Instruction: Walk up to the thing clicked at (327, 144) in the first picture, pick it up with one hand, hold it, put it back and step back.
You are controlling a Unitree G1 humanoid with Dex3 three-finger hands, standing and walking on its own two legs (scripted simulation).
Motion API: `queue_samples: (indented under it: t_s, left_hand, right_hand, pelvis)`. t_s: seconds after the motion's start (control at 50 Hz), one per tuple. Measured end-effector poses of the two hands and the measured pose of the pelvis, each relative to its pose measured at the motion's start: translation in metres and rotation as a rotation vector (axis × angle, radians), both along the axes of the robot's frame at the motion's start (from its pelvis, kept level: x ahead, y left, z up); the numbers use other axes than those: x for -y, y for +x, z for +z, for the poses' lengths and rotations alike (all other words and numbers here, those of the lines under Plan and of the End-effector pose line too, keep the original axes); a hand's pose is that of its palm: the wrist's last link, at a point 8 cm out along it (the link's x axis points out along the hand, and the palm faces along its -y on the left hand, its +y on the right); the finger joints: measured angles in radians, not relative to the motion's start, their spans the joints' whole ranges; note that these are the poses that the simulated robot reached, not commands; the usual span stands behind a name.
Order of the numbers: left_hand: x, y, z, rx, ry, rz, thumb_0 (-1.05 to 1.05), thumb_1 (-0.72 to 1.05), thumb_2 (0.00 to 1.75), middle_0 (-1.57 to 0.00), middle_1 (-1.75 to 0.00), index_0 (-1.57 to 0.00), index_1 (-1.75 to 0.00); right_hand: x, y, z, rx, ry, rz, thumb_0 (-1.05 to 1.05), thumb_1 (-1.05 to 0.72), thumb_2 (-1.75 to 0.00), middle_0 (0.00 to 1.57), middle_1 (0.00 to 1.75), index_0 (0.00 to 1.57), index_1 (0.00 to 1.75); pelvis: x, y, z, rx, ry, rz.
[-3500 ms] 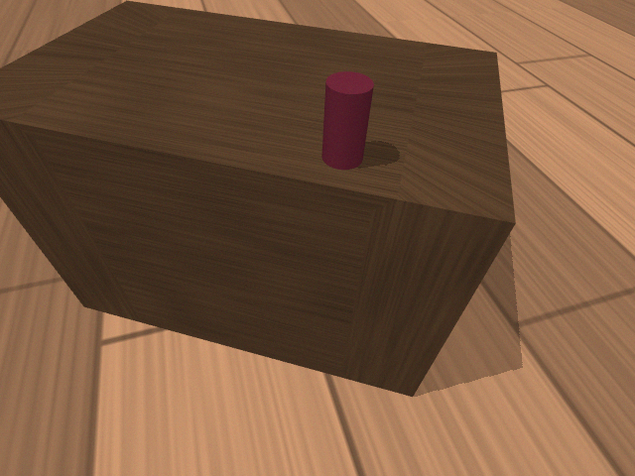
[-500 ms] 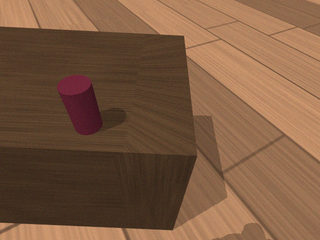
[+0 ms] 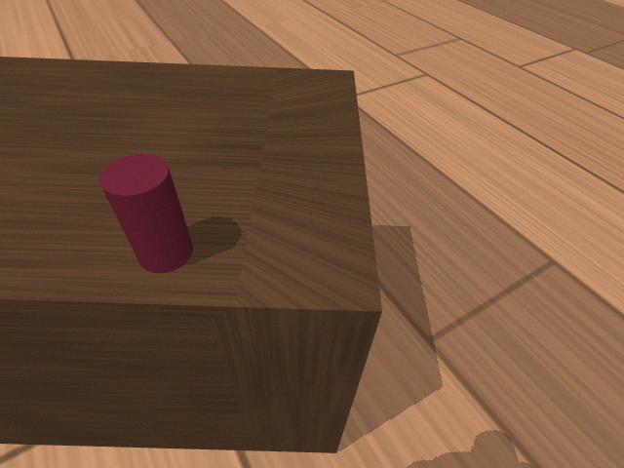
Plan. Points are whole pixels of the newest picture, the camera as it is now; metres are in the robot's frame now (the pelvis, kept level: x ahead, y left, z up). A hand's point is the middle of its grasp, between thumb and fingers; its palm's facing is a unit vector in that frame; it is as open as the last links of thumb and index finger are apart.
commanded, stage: stand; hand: left
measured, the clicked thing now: (152, 217) +0.42 +0.23 +0.09
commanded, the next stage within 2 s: none
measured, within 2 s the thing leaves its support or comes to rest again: neither
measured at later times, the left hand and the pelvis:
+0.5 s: hand out of the picture +0.09 +0.25 -0.15, palm faces -0.02 -0.94 -0.34, open 7.4 cm; pelvis +0.01 -0.01 +0.00, yaw +0 degrees
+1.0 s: hand out of the picture +0.09 +0.25 -0.16, palm faces -0.02 -0.94 -0.34, open 7.4 cm; pelvis +0.01 -0.01 +0.00, yaw +0 degrees
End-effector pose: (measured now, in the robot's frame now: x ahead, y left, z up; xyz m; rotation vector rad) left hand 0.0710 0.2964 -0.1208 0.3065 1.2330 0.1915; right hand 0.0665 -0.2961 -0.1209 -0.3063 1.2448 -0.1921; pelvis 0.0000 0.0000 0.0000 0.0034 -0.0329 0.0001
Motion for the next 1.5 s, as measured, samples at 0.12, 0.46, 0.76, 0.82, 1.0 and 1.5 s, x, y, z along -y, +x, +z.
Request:
queue_samples:
  t_s: [0.12, 0.46, 0.76, 0.82, 1.0, 1.5]
  left_hand:
    - [0.0, 0.006, 0.001, 0.003, 0.005, -0.002, 0.0, 0.9, 0.9, -0.21, -0.3, -0.2, -0.3]
    - [0.004, 0.016, 0.004, 0.013, 0.012, -0.005, 0.0, 0.9, 0.9, -0.21, -0.3, -0.2, -0.3]
    - [0.007, 0.013, 0.002, 0.002, 0.011, -0.002, 0.0, 0.9, 0.9, -0.21, -0.3, -0.2, -0.3]
    - [0.007, 0.013, 0.002, 0.002, 0.009, -0.002, 0.0, 0.9, 0.9, -0.21, -0.3, -0.2, -0.3]
    - [0.005, 0.012, 0.002, 0.002, 0.009, 0.002, 0.0, 0.9, 0.9, -0.21, -0.3, -0.2, -0.3]
    - [0.004, 0.006, 0.002, -0.009, 0.012, 0.002, 0.0, 0.9, 0.9, -0.21, -0.3, -0.2, -0.3]
  right_hand:
    - [0.004, 0.004, 0.001, 0.0, -0.006, -0.002, 0.01, -0.9, -0.9, 0.2, 0.3, 0.2, 0.3]
    - [0.008, 0.018, 0.001, 0.017, -0.005, 0.008, 0.01, -0.9, -0.9, 0.2, 0.3, 0.2, 0.3]
    - [0.01, 0.016, 0.001, 0.004, -0.007, 0.008, 0.01, -0.9, -0.9, 0.2, 0.3, 0.2, 0.3]
    - [0.01, 0.016, 0.001, 0.002, -0.008, 0.007, 0.01, -0.9, -0.9, 0.2, 0.3, 0.2, 0.3]
    - [0.009, 0.014, 0.001, 0.006, -0.01, 0.012, 0.01, -0.9, -0.9, 0.2, 0.3, 0.2, 0.3]
    - [0.009, 0.011, 0.0, -0.001, -0.007, 0.011, 0.01, -0.9, -0.9, 0.21, 0.3, 0.2, 0.3]
  pelvis:
    - [0.002, 0.005, 0.0, 0.001, 0.0, 0.001]
    - [0.006, 0.013, 0.0, 0.001, -0.001, 0.003]
    - [0.009, 0.014, 0.0, -0.001, -0.004, 0.004]
    - [0.009, 0.014, 0.0, 0.0, -0.004, 0.003]
    - [0.008, 0.013, 0.0, 0.002, -0.001, 0.001]
    - [0.008, 0.013, 0.0, 0.002, -0.001, 0.002]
